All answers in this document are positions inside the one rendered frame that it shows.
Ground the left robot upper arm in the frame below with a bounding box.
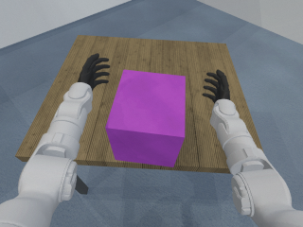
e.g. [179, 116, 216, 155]
[0, 154, 78, 227]

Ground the carton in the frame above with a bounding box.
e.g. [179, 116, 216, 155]
[105, 69, 186, 167]

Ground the right robot forearm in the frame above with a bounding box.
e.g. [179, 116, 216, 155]
[209, 98, 292, 205]

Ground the table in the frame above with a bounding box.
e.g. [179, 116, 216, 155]
[15, 35, 264, 195]

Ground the robot left hand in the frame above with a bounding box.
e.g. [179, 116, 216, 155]
[78, 53, 111, 91]

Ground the left robot forearm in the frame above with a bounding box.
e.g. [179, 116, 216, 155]
[18, 82, 93, 194]

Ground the right robot upper arm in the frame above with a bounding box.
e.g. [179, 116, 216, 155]
[231, 168, 303, 227]

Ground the robot right hand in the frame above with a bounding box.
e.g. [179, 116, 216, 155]
[202, 69, 230, 103]

